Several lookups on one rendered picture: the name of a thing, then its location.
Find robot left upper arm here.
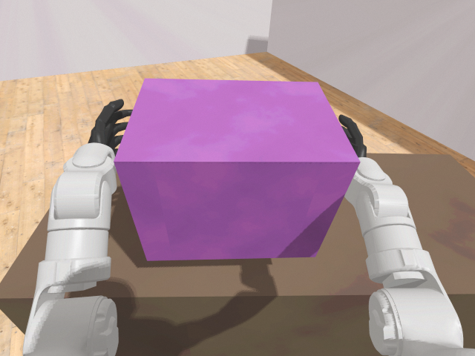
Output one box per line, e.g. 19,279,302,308
25,295,119,356

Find pedestal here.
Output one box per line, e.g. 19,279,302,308
0,148,475,356

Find robot right upper arm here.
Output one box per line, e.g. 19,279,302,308
369,288,475,356

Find right robot forearm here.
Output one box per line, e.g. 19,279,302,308
344,157,463,346

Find carton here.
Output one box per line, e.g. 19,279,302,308
114,79,360,261

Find left robot forearm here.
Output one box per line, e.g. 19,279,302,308
23,143,117,356

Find robot left hand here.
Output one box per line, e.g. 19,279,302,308
88,99,133,156

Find robot right hand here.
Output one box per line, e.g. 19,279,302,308
338,114,367,157

